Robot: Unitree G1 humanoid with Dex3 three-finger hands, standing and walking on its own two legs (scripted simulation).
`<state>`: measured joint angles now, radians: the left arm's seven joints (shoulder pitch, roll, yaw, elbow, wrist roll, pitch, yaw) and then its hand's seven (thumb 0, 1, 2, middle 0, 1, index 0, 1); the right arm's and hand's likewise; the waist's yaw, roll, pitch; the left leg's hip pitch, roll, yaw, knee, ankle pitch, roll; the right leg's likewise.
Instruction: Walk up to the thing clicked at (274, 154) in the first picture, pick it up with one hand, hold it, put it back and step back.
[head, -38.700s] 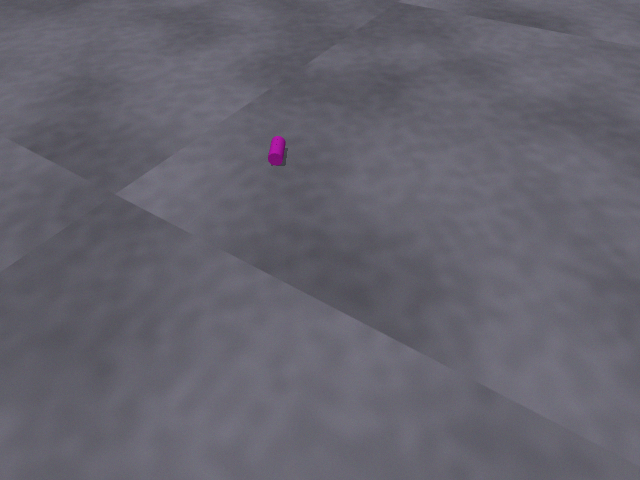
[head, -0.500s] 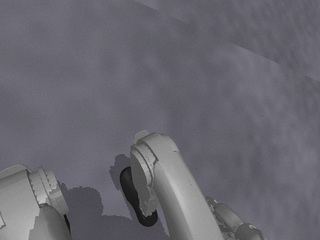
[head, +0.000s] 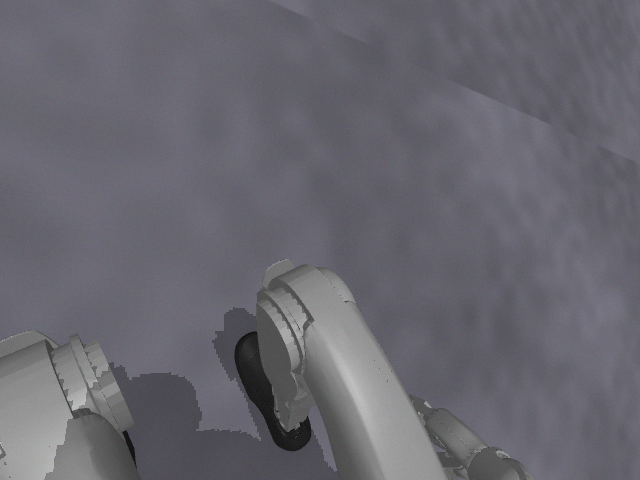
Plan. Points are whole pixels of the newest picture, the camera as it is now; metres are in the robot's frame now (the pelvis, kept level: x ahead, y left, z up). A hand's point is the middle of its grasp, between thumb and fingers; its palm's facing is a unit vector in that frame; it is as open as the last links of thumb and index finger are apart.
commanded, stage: open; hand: left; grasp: from above
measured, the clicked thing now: out of the picture +0.45 +0.39 -0.27
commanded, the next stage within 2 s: withdraw in 0.48 s
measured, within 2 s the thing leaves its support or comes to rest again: neither
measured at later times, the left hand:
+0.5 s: hand out of the picture +0.44 +0.38 -0.24, palm faces -0.41 -0.17 -0.89, open 14.1 cm
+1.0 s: hand out of the picture +0.45 +0.42 -0.12, palm faces -0.32 -0.07 -0.94, open 14.1 cm
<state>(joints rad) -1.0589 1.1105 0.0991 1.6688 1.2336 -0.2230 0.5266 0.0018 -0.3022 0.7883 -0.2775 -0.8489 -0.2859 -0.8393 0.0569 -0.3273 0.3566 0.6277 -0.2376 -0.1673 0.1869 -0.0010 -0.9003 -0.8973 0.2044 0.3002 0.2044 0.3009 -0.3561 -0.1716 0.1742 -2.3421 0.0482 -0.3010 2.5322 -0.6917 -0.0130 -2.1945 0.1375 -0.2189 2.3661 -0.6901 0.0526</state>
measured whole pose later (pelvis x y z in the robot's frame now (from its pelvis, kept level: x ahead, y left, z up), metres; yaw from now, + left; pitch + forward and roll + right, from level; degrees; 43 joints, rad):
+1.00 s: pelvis +0.00 +0.00 +0.02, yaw +3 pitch +31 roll -13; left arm -0.93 0.95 0.08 1.26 1.16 -0.13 0.30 0.00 -0.52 0.98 -0.09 -1.00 -0.09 -1.00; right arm 0.11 -0.30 0.20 0.63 -0.16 -0.08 0.21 0.00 -0.91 -0.90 0.20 0.30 0.20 0.30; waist -0.24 -0.03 0.00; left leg -2.34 0.04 -0.24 2.46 -0.69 0.00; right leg -2.19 0.11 -0.18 2.33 -0.72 0.04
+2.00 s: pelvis +0.00 +0.00 +0.09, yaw +9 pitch +36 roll -9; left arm -0.66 0.72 0.11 0.83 0.87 -0.07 0.01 0.00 0.08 0.87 -0.21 -0.52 -0.20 -0.53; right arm 0.20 -0.26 0.06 0.63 -0.05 0.07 0.10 0.00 -0.90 -0.90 0.21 0.30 0.20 0.30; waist -0.14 0.04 -0.12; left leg -2.17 0.03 -0.13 2.19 -0.65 0.00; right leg -2.06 0.07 -0.09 2.12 -0.71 0.03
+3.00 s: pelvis +0.09 +0.01 +0.41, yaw +18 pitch +12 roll -3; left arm 0.51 0.22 0.03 -0.13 -0.07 0.45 0.04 0.01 0.90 0.90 -0.21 -0.30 -0.20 -0.30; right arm 0.31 -0.22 0.03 0.52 0.02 -0.18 -0.19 0.01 -0.90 -0.90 0.20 0.30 0.20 0.30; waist -0.06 0.06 -0.19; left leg -0.74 0.02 -0.07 1.01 -0.47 -0.01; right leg -0.64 0.03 -0.04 0.94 -0.50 0.00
